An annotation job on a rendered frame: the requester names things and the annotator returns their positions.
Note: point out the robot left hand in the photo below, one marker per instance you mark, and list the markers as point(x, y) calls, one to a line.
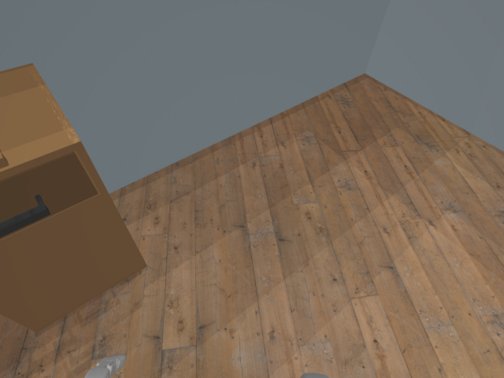
point(107, 367)

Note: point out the drawer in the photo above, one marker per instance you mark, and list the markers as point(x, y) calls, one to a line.
point(61, 183)

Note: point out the cabinet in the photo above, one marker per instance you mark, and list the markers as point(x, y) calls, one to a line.
point(58, 264)

